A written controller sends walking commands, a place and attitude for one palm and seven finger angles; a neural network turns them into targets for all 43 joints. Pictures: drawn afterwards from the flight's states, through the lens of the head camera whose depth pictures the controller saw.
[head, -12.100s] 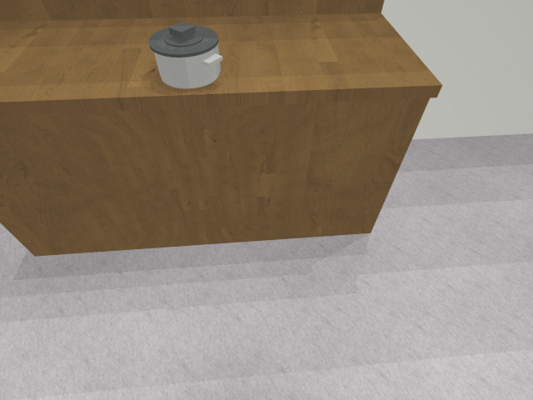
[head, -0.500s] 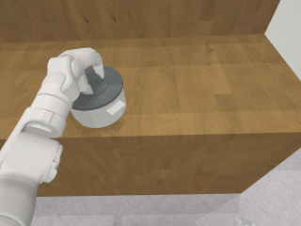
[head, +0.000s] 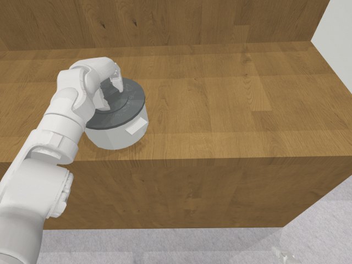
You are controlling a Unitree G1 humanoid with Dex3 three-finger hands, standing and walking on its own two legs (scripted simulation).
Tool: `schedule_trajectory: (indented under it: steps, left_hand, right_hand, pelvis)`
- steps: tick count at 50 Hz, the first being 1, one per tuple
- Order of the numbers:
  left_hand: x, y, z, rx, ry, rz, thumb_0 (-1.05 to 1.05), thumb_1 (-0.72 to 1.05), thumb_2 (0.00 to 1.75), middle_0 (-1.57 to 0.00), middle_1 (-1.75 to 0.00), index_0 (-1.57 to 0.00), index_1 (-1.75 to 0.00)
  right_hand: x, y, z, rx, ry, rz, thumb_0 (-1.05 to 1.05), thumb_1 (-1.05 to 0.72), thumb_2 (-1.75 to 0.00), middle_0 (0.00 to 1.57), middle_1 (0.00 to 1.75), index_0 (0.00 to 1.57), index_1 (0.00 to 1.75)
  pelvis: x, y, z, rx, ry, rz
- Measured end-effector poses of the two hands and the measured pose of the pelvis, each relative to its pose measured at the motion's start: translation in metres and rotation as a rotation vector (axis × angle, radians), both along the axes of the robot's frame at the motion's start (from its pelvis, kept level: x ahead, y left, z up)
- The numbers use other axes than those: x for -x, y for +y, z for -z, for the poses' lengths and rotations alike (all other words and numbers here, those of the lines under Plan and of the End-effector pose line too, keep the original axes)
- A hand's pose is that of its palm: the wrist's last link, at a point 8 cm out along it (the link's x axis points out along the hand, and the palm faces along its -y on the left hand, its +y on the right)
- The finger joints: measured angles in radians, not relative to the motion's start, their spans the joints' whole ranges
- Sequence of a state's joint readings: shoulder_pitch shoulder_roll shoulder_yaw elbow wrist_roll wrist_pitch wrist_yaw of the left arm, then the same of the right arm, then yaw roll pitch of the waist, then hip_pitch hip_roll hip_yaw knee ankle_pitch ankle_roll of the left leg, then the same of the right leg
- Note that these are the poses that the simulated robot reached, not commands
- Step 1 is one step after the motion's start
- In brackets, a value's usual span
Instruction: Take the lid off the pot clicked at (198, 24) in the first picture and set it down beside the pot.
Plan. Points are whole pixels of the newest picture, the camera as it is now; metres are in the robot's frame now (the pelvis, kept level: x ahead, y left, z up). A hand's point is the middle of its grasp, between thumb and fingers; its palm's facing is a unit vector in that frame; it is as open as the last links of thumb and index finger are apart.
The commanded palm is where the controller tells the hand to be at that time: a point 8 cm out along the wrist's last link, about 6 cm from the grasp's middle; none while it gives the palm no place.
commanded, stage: close the fingers and squeeze the knob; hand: left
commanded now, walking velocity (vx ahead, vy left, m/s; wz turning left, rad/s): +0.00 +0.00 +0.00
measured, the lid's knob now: (105, 93) +0.49 +0.17 +0.13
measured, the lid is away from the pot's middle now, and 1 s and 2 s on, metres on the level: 0.00 0.01 0.03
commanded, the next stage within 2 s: lift the lid straight up in 0.02 s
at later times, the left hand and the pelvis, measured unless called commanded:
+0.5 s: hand (98, 88) +0.45 +0.17 +0.17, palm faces -0.32 -0.07 -0.94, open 8.1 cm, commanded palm +0.44 +0.17 +0.24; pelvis +0.00 +0.00 +0.00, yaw +0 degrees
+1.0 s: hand (89, 73) +0.45 +0.17 +0.21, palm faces -0.29 -0.07 -0.96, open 7.3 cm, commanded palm +0.44 +0.17 +0.28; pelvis -0.01 +0.00 +0.00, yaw +1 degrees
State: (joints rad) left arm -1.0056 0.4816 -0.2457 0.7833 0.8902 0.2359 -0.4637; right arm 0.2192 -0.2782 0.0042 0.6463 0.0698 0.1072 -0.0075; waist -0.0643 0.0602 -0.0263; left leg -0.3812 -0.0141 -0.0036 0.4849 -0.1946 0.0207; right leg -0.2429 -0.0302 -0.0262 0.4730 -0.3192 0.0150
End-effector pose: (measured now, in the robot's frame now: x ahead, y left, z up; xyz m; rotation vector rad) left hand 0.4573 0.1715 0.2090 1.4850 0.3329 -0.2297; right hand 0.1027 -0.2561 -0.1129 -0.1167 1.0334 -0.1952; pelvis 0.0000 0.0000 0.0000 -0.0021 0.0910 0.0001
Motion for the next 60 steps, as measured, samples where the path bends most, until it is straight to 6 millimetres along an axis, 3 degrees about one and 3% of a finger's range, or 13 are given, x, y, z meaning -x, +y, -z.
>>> schedule_trajectory:
  steps: [19,33,60]
  left_hand:
    - [0.006,-0.002,-0.006,-0.008,0.002,0.008,0.03,0.12,0.77,-0.60,-0.91,-0.65,-0.94]
    - [0.009,0.003,-0.032,-0.007,-0.022,-0.025,0.01,0.18,0.80,-0.57,-0.89,-0.74,-0.98]
    - [0.011,-0.001,-0.080,-0.029,-0.099,-0.026,0.02,0.18,0.80,-0.58,-0.89,-0.74,-0.98]
  right_hand:
    - [0.000,-0.001,0.001,0.002,-0.015,-0.008,0.01,-0.90,-0.90,0.20,0.30,0.20,0.30]
    - [0.000,-0.002,-0.002,0.011,-0.036,-0.016,0.01,-0.90,-0.90,0.20,0.30,0.20,0.30]
    - [0.007,0.008,-0.002,0.003,-0.057,-0.033,0.01,-0.90,-0.90,0.20,0.30,0.20,0.30]
  pelvis:
    - [0.002,-0.002,-0.001,0.000,-0.015,-0.005]
    - [0.006,-0.003,-0.001,0.000,-0.026,-0.007]
    - [0.012,0.003,-0.002,0.000,-0.029,-0.010]
